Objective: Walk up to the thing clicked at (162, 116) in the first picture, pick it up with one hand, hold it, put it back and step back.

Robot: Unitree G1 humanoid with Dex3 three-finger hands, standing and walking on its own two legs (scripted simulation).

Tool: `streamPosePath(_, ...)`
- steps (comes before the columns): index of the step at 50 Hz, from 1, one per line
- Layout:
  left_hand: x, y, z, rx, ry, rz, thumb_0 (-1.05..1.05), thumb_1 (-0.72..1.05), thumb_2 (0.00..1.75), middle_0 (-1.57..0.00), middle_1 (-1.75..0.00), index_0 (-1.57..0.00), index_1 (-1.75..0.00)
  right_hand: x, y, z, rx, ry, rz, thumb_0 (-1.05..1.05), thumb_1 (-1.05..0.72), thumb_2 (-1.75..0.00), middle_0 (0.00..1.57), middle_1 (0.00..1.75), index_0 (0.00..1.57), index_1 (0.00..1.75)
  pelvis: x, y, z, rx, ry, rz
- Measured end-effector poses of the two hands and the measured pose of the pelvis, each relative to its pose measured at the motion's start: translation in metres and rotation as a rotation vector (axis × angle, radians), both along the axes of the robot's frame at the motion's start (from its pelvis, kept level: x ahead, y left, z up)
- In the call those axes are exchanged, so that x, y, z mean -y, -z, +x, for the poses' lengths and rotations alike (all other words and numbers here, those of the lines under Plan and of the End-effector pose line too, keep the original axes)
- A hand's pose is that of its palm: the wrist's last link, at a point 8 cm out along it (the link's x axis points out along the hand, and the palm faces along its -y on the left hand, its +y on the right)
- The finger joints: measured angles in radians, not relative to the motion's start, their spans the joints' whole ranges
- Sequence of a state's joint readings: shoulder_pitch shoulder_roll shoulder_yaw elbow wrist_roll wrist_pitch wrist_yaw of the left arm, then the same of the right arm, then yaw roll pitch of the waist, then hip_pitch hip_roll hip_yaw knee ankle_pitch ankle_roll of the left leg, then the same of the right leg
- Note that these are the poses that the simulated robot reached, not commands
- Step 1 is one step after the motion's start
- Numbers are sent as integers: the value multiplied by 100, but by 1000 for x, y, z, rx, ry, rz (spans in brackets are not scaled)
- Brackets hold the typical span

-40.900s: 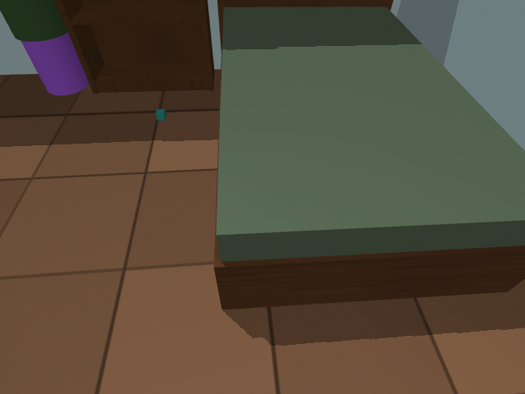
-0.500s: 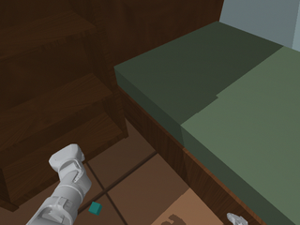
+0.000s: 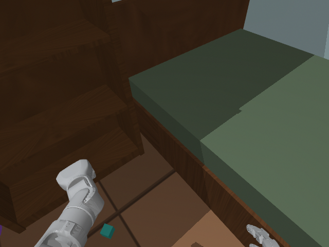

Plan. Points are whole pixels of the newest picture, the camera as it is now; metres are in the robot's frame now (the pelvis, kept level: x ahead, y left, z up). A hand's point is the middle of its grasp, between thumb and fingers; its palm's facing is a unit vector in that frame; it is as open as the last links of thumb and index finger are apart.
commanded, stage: hold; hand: left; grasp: from above
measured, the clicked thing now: (107, 231) +0.39 +0.37 -0.74
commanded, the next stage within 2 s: crouch in 0.70 s
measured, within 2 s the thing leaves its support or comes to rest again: neither
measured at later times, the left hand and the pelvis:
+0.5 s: hand (82, 188) +0.30 +0.24 -0.04, palm faces -0.31 -0.28 -0.91, open 6.3 cm; pelvis +0.00 +0.00 +0.00, yaw +0 degrees
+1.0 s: hand (85, 191) +0.30 +0.24 -0.05, palm faces -0.36 -0.28 -0.89, open 6.1 cm; pelvis +0.00 +0.00 +0.00, yaw +0 degrees
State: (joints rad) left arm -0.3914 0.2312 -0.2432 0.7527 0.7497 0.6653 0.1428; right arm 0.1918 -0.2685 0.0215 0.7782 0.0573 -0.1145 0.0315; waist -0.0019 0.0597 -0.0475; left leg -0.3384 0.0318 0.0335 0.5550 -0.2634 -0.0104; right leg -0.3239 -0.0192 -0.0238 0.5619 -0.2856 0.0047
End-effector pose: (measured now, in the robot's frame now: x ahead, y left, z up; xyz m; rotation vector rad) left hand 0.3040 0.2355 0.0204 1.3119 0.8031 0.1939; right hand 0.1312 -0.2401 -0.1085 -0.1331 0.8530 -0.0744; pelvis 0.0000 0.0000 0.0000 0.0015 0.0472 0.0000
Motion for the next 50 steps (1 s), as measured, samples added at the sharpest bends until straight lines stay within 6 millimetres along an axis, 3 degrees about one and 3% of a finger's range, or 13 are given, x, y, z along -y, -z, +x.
streamPosePath(13, 0, 2, -3, -24, -10, -6, 0, 48, 19, -90, -35, -91, -33, -5, -6, 11, 37, -15, 3, 1, -90, -90, 20, 29, 20, 30, -1, -1, 0, 2, 1, 1)
streamPosePath(25, -8, -2, 2, -12, -17, 10, 0, 53, 19, -94, -34, -96, -32, -9, -3, 11, 21, -11, 4, 1, -90, -90, 20, 29, 20, 30, -3, 0, 3, -1, 2, -2)
streamPosePath(44, -5, -1, 4, -16, -14, 16, 0, 53, 19, -94, -34, -96, -32, -6, -5, 13, 19, -16, -2, 1, -90, -90, 20, 30, 20, 30, -3, -1, 5, 2, 0, -3)
streamPosePath(50, -5, 13, 1, -59, -7, 9, 0, 56, 16, -94, -33, -98, -29, -4, -6, 8, 21, -15, -8, 1, -88, -89, 20, 30, 20, 30, -2, 0, 3, -7, -5, -2)
